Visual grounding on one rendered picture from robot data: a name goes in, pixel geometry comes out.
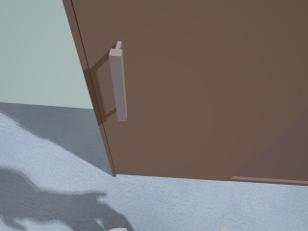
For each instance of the wardrobe door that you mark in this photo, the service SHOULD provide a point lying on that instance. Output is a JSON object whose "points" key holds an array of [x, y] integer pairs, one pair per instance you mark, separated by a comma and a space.
{"points": [[286, 157], [208, 83]]}

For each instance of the handle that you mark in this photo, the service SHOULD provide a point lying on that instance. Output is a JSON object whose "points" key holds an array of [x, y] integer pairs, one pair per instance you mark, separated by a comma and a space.
{"points": [[118, 79]]}

